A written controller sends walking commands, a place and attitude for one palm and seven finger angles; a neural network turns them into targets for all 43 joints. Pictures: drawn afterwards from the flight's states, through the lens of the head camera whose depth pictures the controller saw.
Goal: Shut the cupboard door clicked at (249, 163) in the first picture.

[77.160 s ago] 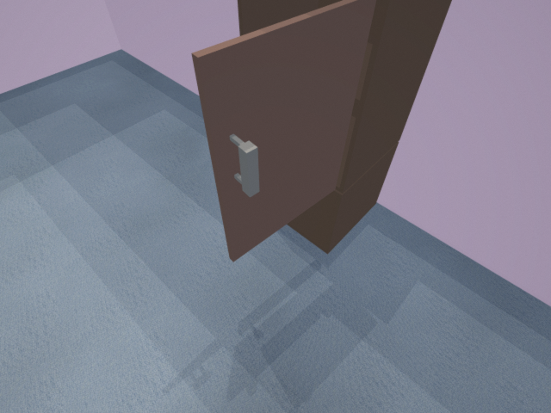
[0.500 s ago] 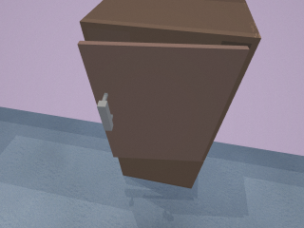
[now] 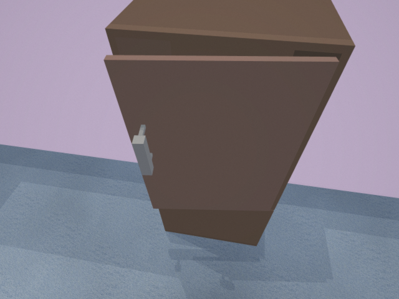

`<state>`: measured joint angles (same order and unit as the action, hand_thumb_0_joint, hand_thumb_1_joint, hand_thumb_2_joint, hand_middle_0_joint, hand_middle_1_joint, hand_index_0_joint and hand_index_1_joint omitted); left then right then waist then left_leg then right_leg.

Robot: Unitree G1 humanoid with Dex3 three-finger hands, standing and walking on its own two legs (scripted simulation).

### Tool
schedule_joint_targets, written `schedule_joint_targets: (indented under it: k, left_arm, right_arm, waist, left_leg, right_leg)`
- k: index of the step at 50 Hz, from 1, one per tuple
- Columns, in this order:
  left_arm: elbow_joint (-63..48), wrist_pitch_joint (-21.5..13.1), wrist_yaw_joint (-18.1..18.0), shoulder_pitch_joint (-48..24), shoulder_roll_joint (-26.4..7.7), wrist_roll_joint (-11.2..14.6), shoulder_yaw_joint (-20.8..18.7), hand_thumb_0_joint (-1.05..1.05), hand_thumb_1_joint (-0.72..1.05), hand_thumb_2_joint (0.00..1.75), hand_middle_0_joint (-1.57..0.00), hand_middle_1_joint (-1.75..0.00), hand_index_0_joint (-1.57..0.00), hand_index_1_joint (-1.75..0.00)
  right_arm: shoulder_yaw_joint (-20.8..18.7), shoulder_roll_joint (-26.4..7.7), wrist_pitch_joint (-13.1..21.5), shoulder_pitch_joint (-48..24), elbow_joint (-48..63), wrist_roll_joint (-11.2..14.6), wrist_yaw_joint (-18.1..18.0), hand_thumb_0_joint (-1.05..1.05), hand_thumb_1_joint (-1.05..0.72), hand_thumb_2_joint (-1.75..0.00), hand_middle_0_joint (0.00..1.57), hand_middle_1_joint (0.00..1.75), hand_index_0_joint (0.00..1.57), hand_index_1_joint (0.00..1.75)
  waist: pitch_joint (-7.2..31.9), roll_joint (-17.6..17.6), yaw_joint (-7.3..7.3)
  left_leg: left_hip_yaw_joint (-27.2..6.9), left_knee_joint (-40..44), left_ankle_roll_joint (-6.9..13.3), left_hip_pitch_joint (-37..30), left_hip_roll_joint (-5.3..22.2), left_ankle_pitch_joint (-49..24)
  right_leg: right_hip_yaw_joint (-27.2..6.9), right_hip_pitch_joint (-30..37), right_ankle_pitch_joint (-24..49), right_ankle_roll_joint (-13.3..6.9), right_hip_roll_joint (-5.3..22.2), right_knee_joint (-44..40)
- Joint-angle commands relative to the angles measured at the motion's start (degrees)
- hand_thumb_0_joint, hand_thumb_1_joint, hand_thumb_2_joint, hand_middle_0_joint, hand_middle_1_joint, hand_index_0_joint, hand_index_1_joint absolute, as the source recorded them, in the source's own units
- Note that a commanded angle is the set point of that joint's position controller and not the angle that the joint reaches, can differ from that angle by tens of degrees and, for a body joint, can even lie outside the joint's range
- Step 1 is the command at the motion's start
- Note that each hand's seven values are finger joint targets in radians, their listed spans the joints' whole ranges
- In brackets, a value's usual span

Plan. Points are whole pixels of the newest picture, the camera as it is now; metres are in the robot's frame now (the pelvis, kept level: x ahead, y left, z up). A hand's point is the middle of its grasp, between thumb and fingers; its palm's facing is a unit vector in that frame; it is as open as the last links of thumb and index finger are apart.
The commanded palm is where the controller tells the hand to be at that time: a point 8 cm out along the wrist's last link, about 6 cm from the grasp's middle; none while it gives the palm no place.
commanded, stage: come to a stop and stand still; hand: left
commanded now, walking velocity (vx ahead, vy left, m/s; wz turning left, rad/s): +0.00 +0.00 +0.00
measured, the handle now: (145, 149) +0.44 +0.16 +0.02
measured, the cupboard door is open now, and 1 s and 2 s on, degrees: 8 8 8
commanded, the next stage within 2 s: look again from close up in 0.16 s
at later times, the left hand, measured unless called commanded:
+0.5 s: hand out of the picture +0.03 +0.17 -0.17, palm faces +0.01 -0.98 -0.22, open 7.4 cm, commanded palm none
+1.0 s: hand (117, 298) +0.14 +0.18 -0.08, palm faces +0.25 -0.95 -0.19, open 7.4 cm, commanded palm +0.11 +0.22 -0.06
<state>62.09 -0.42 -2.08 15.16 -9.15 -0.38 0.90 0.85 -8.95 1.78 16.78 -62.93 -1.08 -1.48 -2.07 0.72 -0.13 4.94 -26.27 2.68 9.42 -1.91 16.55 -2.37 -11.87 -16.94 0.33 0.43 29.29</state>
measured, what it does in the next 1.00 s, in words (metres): stands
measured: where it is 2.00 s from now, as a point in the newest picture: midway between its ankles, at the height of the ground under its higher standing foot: outside the picture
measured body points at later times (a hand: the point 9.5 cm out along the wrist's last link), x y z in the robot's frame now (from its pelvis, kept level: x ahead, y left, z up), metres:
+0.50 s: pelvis +0.01 -0.01 +0.00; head +0.04 -0.01 +0.45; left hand +0.03 +0.22 -0.15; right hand +0.04 -0.23 -0.16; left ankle -0.03 +0.09 -0.74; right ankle -0.01 -0.13 -0.74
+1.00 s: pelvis +0.00 -0.02 -0.01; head +0.02 -0.03 +0.44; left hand +0.13 +0.23 -0.07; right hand +0.06 -0.26 -0.14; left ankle -0.02 +0.09 -0.74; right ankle -0.01 -0.12 -0.74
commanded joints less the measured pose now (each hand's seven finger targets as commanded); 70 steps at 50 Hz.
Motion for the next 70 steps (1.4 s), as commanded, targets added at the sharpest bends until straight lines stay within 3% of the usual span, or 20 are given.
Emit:
schedule_joint_targets:
  k: [1, 18, 43, 44, 45, 46, 47, 48, 49, 50, 51, 52, 53, 56, 57, 58, 60, 62, 67, 70]
  left_arm:
    - [-1.2, -0.8, -0.3, 2.8, -6.0, -0.2, -1.2, 0.00, 0.90, 0.90, -0.20, -0.30, -0.20, -0.30]
    - [-0.5, -0.9, -0.4, 2.0, -6.8, -0.4, -1.6, 0.00, 0.90, 0.90, -0.20, -0.30, -0.20, -0.30]
    - [-1.1, -1.1, -0.1, 0.7, -7.8, -0.3, -1.8, 0.00, 0.90, 0.90, -0.20, -0.30, -0.20, -0.30]
    - [1.1, -2.2, -2.4, 6.6, -7.2, -0.9, -1.8, 0.00, 0.90, 0.90, -0.20, -0.30, -0.20, -0.30]
    - [-90.3, -18.0, -2.9, -44.2, -43.1, 6.7, -28.0, 0.00, 0.90, 0.90, -0.20, -0.30, -0.20, -0.30]
    - [-71.0, -13.0, -3.0, -4.6, -12.0, 7.1, -3.8, 0.00, 0.90, 0.90, -0.22, -0.32, -0.22, -0.32]
    - [-70.5, -5.8, -3.0, 9.0, 0.8, 11.3, -0.6, 0.00, 0.90, 0.90, -0.24, -0.34, -0.24, -0.34]
    - [-63.8, -6.3, -3.4, 2.7, -2.3, 9.5, -2.8, 0.00, 0.90, 0.90, -0.25, -0.36, -0.25, -0.36]
    - [-60.7, -8.6, -2.0, 0.9, -1.7, 9.8, -4.4, 0.00, 0.90, 0.90, -0.27, -0.38, -0.27, -0.38]
    - [-54.5, -12.0, -0.2, 2.6, -4.0, 9.9, -7.9, 0.00, 0.90, 0.90, -0.29, -0.40, -0.29, -0.40]
    - [-49.4, -16.4, 2.5, 9.9, -3.1, 11.1, -10.2, 0.00, 0.90, 0.90, -0.31, -0.42, -0.31, -0.42]
    - [-45.2, -20.8, 6.3, 17.9, -2.4, 12.0, -11.9, 0.00, 0.90, 0.90, -0.33, -0.44, -0.33, -0.44]
    - [-44.7, -25.8, 10.2, 20.2, -1.1, 13.4, -11.9, 0.00, 0.90, 0.90, -0.35, -0.46, -0.35, -0.46]
    - [-46.9, -38.6, 23.2, 16.2, -4.8, 16.0, -12.7, 0.00, 0.90, 0.90, -0.40, -0.52, -0.40, -0.52]
    - [-45.9, -38.5, 25.2, 14.9, -9.2, 16.5, -16.7, 0.00, 0.90, 0.90, -0.42, -0.54, -0.42, -0.54]
    - [-50.6, -37.1, 26.6, 12.4, -10.0, 17.6, -16.2, 0.00, 0.90, 0.90, -0.44, -0.56, -0.44, -0.56]
    - [-57.7, -33.4, 26.5, 5.6, -11.3, 19.9, -16.1, 0.00, 0.90, 0.90, -0.47, -0.60, -0.47, -0.60]
    - [-68.2, -32.3, 23.5, -2.3, -14.1, 20.4, -17.4, 0.00, 0.90, 0.90, -0.51, -0.64, -0.51, -0.64]
    - [-81.0, -34.0, 19.2, -9.3, -12.5, 17.8, -11.1, 0.00, 0.90, 0.90, -0.60, -0.74, -0.60, -0.74]
    - [-75.7, -30.1, 20.6, -4.5, -11.4, 17.3, -9.2, 0.00, 0.90, 0.90, -0.66, -0.80, -0.66, -0.80]
  right_arm:
    - [-1.3, -6.2, 0.7, 2.3, 1.5, 0.4, -0.5, 0.00, -0.90, -0.90, 0.20, 0.30, 0.20, 0.30]
    - [-1.9, -6.8, 0.5, -0.1, 0.7, 0.4, -0.9, 0.00, -0.90, -0.90, 0.20, 0.30, 0.20, 0.30]
    - [-1.8, -7.1, 0.2, -1.0, 0.0, 0.4, -0.7, 0.00, -0.90, -0.90, 0.20, 0.30, 0.20, 0.30]
    - [-2.1, -8.3, 0.4, -5.0, 3.8, 1.1, -0.1, 0.00, -0.90, -0.90, 0.20, 0.30, 0.20, 0.30]
    - [-4.8, -20.1, 11.4, 1.9, 19.8, 1.5, -6.6, 0.00, -0.90, -0.90, 0.20, 0.30, 0.20, 0.30]
    - [-1.8, -12.2, 15.4, -3.8, 19.8, 4.2, -7.0, 0.00, -0.90, -0.90, 0.20, 0.30, 0.20, 0.30]
    - [-1.9, -9.9, 17.7, -5.7, 22.1, 3.1, -5.6, 0.00, -0.90, -0.90, 0.20, 0.30, 0.20, 0.30]
    - [-2.9, -10.2, 19.0, -3.1, 20.1, 3.1, -3.7, 0.00, -0.90, -0.90, 0.20, 0.30, 0.20, 0.30]
    - [-4.5, -11.7, 19.1, -3.3, 22.2, 2.4, -2.6, 0.00, -0.90, -0.90, 0.20, 0.30, 0.20, 0.30]
    - [-5.1, -12.5, 19.0, -3.9, 23.6, 1.7, -2.0, 0.00, -0.90, -0.90, 0.20, 0.30, 0.20, 0.30]
    - [-5.5, -12.1, 18.9, -4.8, 25.2, 1.2, -1.5, 0.00, -0.90, -0.90, 0.20, 0.30, 0.20, 0.30]
    - [-5.8, -11.7, 18.9, -5.7, 27.3, 1.2, -0.6, 0.00, -0.90, -0.90, 0.20, 0.30, 0.20, 0.30]
    - [-5.9, -11.1, 18.7, -6.1, 28.5, 0.9, 0.2, 0.00, -0.90, -0.90, 0.20, 0.30, 0.20, 0.30]
    - [-6.4, -11.6, 18.4, -8.4, 33.9, 1.1, 1.5, 0.00, -0.90, -0.90, 0.20, 0.30, 0.20, 0.30]
    - [-6.7, -11.8, 17.6, -7.8, 35.3, 1.7, 1.5, 0.00, -0.90, -0.90, 0.20, 0.30, 0.20, 0.30]
    - [-6.5, -12.5, 17.2, -9.4, 38.6, 2.2, 1.4, 0.00, -0.90, -0.90, 0.20, 0.30, 0.20, 0.30]
    - [-5.9, -12.5, 16.6, -11.0, 43.3, 3.1, 0.2, 0.00, -0.90, -0.90, 0.20, 0.30, 0.20, 0.30]
    - [-5.5, -12.3, 16.3, -9.1, 44.5, 2.9, -0.8, 0.00, -0.90, -0.90, 0.20, 0.30, 0.20, 0.30]
    - [-3.8, -12.3, 16.9, -6.5, 43.0, 2.4, -2.8, 0.00, -0.90, -0.90, 0.20, 0.30, 0.20, 0.30]
    - [-3.3, -12.8, 16.9, -5.5, 41.7, 2.7, -3.3, 0.00, -0.90, -0.90, 0.20, 0.30, 0.20, 0.30]
  waist:
    - [-1.1, -0.7, 0.17]
    - [0.7, -0.6, 0.07]
    - [0.2, -1.9, 0.26]
    - [0.8, -3.1, 1.83]
    - [26.0, -1.2, -6.19]
    - [31.5, 20.3, -2.40]
    - [25.2, 21.5, 0.14]
    - [12.3, 6.7, -3.08]
    - [2.5, 2.0, -3.38]
    - [-0.7, -7.1, -3.09]
    - [1.2, -14.4, -1.14]
    - [4.4, -13.7, 1.85]
    - [8.6, -16.8, 2.92]
    - [12.0, -11.3, 3.08]
    - [13.1, -7.0, 4.09]
    - [16.1, -4.2, 4.37]
    - [16.3, -3.2, 3.56]
    - [18.5, -1.0, 2.08]
    - [18.4, 1.5, -2.54]
    - [17.0, 1.7, -2.74]
  left_leg:
    - [-7.0, 5.3, 0.1, -0.1, 8.1, -13.7]
    - [-5.6, 4.4, -0.1, -4.0, 8.2, -18.6]
    - [-5.8, 5.9, -0.7, -3.1, 8.2, -13.7]
    - [-3.5, -6.2, -2.2, 0.5, 9.2, -20.2]
    - [-5.0, -8.9, -0.8, -16.2, 6.0, -32.3]
    - [-5.9, -6.1, -1.1, -17.7, 4.1, -38.5]
    - [-6.3, -2.5, -3.6, -14.4, 6.0, -48.1]
    - [-7.7, -4.2, -3.7, -4.4, 5.9, -39.0]
    - [-8.1, -6.8, -3.9, 4.8, 4.4, -26.8]
    - [-7.8, -10.2, -3.3, 13.2, 3.0, -16.1]
    - [-7.2, -13.5, -2.8, 18.5, 1.9, -11.1]
    - [-6.2, -16.5, -3.1, 22.0, 0.7, -11.4]
    - [-5.5, -20.0, -3.7, 25.9, 0.0, -9.9]
    - [-4.0, -28.6, -4.0, 36.6, -1.2, -1.0]
    - [-3.4, -30.1, -3.5, 38.2, -1.3, 0.4]
    - [-2.5, -31.0, -2.9, 39.0, -1.6, 2.5]
    - [-2.3, -32.5, -1.9, 41.6, -1.5, 9.9]
    - [-3.5, -34.3, -1.1, 41.3, -0.3, 11.1]
    - [-5.9, -35.2, -0.1, 38.5, 1.5, 11.5]
    - [-6.7, -34.1, -0.3, 38.9, 1.5, 11.8]
  right_leg:
    - [-3.4, -0.4, 12.2, -2.8, 3.8, -3.1]
    - [-4.3, 0.8, 19.8, -2.9, 4.6, -3.4]
    - [-4.8, 1.6, 18.6, -3.2, 5.0, -5.9]
    - [-6.1, 2.2, 39.0, -1.1, 8.3, -5.3]
    - [-0.4, 4.2, 35.7, -0.8, 2.7, 7.8]
    - [3.7, -3.1, 21.0, -1.0, -1.3, 13.4]
    - [7.2, -6.7, 7.4, -1.1, -0.9, 11.2]
    - [6.4, -11.8, 6.4, -0.5, -0.3, 8.1]
    - [7.1, -15.4, 8.0, -1.0, -0.2, 5.2]
    - [7.3, -17.8, 10.4, -1.0, 0.5, 5.5]
    - [6.8, -19.3, 10.1, -0.7, 0.6, 7.9]
    - [5.3, -17.7, 15.4, -1.1, 1.3, 11.6]
    - [4.4, -18.1, 17.2, -0.8, 1.6, 16.0]
    - [-1.4, -23.1, 8.3, -1.0, 2.7, 21.9]
    - [-4.0, -23.1, 4.6, -1.6, 3.2, 21.9]
    - [-5.4, -23.0, -2.1, -1.6, 3.2, 21.4]
    - [-8.8, -25.4, -19.9, -1.1, 3.4, 17.1]
    - [-8.8, -28.0, -26.1, -1.2, 2.4, 17.2]
    - [-5.2, -32.5, -23.9, -1.7, 0.3, 18.9]
    - [-2.7, -33.0, -21.6, -1.5, -0.2, 19.6]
